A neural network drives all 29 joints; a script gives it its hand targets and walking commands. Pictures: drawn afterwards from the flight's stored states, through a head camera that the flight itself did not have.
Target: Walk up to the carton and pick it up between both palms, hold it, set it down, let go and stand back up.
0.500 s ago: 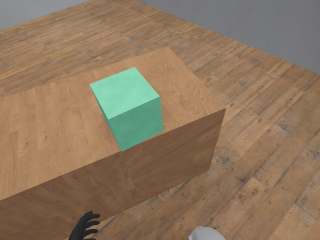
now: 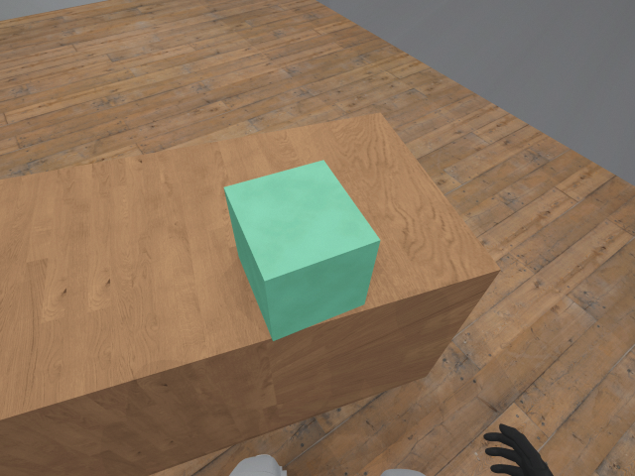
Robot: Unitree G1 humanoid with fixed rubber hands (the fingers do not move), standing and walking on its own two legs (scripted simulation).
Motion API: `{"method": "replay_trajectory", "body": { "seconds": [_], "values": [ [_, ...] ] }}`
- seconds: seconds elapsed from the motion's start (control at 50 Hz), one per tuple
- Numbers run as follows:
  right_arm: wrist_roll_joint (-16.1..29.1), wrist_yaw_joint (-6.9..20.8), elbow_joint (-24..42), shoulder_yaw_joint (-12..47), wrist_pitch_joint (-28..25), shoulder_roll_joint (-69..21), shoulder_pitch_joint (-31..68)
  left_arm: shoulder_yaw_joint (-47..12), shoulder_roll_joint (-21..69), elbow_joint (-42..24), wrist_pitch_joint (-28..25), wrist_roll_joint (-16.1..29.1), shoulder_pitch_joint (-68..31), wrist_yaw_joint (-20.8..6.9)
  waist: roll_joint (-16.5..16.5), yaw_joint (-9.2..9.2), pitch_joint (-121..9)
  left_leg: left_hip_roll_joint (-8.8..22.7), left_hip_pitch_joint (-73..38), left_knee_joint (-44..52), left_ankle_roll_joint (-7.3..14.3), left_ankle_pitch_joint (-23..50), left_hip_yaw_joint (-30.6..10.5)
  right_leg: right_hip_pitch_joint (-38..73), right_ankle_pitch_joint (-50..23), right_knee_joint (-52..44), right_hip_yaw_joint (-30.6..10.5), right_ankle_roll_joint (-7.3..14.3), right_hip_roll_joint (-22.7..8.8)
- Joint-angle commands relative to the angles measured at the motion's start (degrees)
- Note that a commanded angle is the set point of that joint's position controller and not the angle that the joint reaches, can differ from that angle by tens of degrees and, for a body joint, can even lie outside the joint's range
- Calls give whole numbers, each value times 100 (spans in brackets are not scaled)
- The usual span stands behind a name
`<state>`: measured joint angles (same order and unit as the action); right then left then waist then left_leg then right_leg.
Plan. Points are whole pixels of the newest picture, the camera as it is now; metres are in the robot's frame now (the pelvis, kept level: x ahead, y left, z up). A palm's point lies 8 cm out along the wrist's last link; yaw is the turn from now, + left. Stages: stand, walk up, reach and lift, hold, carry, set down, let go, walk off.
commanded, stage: walk up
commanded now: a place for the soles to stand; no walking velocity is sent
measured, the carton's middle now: (298, 249) +0.46 +0.06 -0.06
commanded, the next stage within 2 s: none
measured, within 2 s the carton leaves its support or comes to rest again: neither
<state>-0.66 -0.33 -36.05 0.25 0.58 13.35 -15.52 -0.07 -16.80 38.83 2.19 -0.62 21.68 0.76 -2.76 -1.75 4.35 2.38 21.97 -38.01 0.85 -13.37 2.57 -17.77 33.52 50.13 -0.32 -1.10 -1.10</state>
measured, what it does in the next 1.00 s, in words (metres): steps on the spot: right foot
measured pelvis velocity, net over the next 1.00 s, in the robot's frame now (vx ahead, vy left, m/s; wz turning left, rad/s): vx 0.03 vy -0.01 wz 0.08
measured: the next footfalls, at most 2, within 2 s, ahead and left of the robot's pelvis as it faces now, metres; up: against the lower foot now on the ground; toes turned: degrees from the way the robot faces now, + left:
right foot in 0.16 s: +0.03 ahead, -0.14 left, +0.00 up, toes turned -2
right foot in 1.52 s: +0.11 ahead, -0.31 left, +0.00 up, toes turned +11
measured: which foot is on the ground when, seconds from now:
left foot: down 0.00-1.00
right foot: up 0.00-0.14, down 0.16-1.00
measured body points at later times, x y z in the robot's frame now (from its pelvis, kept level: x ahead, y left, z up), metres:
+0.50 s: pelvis +0.03 -0.01 +0.01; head +0.03 -0.01 +0.46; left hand +0.13 +0.25 -0.10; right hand +0.10 -0.28 -0.10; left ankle +0.08 +0.12 -0.72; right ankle -0.01 -0.14 -0.72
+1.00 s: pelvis +0.03 -0.01 +0.01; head +0.04 +0.00 +0.46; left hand +0.12 +0.26 -0.10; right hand +0.17 -0.26 -0.09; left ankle +0.08 +0.12 -0.72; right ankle -0.01 -0.14 -0.72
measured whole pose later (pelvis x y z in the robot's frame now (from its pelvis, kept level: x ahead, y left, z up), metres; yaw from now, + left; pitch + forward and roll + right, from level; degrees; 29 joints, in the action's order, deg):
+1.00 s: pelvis +0.03 -0.01 +0.01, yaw +4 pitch -1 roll -1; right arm -0.1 0.7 -37.3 0.0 0.3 15.7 -16.5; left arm -0.9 -16.2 39.2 0.7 0.0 16.6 -0.7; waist 0.2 -0.1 1.5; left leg 0.9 18.7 -32.7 -0.6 -12.5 -1.7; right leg -7.8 21.3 30.8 5.6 -1.0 -2.5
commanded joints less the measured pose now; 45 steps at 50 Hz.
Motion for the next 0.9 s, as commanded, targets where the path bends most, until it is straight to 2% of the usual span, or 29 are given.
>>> {"method": "replay_trajectory", "body": {
  "seconds": [0.0, 0.06, 0.1, 0.12, 0.14, 0.16, 0.18, 0.2, 0.24, 0.28, 0.34, 0.5, 0.6, 0.68, 0.88],
  "values": [
    [-23, -82, 429, -359, -4, 1202, -144, 227, -538, -376, -35, -5, 393, 32, 1539, 181, -210, 1232, -168, 1821, 1004, 11, -1572, -261, -70, -106, -74, -48, -128],
    [-10, -54, 389, -369, 34, 1199, -70, 241, -458, -318, -136, -12, 396, -29, 1398, 157, -449, 987, -250, 1633, 791, -473, -1372, 166, -747, -1101, 198, -15, -2],
    [59, -22, 376, -371, 54, 1237, 39, 266, -434, -286, -202, -27, 460, -61, 1188, 30, -482, 878, 58, 1544, 575, -955, -1218, 749, -1547, -2028, 275, 84, 45],
    [90, 9, 359, -352, 56, 1183, -15, 281, -481, -300, -235, -48, 425, -67, 1083, 38, -472, 814, 248, 1513, 415, -1189, -1140, 936, -1659, -2303, 128, 170, -18],
    [129, 49, 377, -310, 41, 1074, -84, 306, -592, -336, -263, -81, 317, -70, 883, 64, -413, 725, 496, 1465, 225, -1404, -1044, 975, -1458, -2411, -300, 294, -297],
    [166, 75, 374, -267, 35, 924, -126, 337, -772, -377, -275, -59, 20, -80, 466, 179, -298, 435, 393, 1379, 40, -1656, -799, 431, -473, -2692, -807, 420, -578],
    [144, 77, 313, -278, 38, 873, -164, 356, -827, -384, -279, -1, -272, -100, 161, 265, -61, 185, -278, 1062, -13, -1396, -568, -498, 402, -2947, -933, 495, -654],
    [96, 91, 301, -302, 16, 890, -220, 313, -739, -415, -296, 35, -465, -114, 13, 331, 86, 113, -651, 851, -3, -960, -517, -912, 467, -3143, -867, 481, -654],
    [47, 113, 261, -304, -66, 943, -270, 239, -646, -460, -359, 60, -579, -109, -124, 348, 68, 145, -821, 807, 44, -65, -535, -776, -462, -3107, -640, 395, -620],
    [15, 100, 260, -294, -149, 974, -332, 223, -665, -452, -381, 70, -487, -123, -167, 322, -160, 277, -968, 879, 113, 226, -647, -520, -1048, -2900, -504, 367, -588],
    [50, 87, 216, -273, -166, 991, -382, 211, -663, -470, -332, 58, -409, -130, -190, 248, -202, 309, -697, 950, 133, 207, -689, -85, -1256, -2805, -378, 370, -559],
    [49, 60, 218, -235, -175, 1025, -470, 161, -713, -496, -289, 60, -365, -97, 260, 173, -451, 361, -744, 897, 187, 1288, -690, 434, -2233, -2455, -152, 340, -567],
    [60, 60, 259, -235, -167, 1023, -433, 132, -703, -485, -264, 60, -445, -87, 418, 165, -506, 380, -771, 868, 223, 1568, -730, 531, -2373, -2394, -51, 311, -569],
    [60, 65, 294, -241, -161, 1021, -384, 126, -692, -485, -258, 60, -533, -90, 360, 190, -551, 373, -809, 851, 236, 1637, -763, 561, -2342, -2409, 14, 298, -568],
    [60, 76, 335, -279, -146, 1047, -175, 135, -680, -439, -253, 60, -557, -119, 295, 199, -402, 298, -766, 941, 243, 1252, -903, 477, -1885, -2581, 104, 296, -573]
  ]
}}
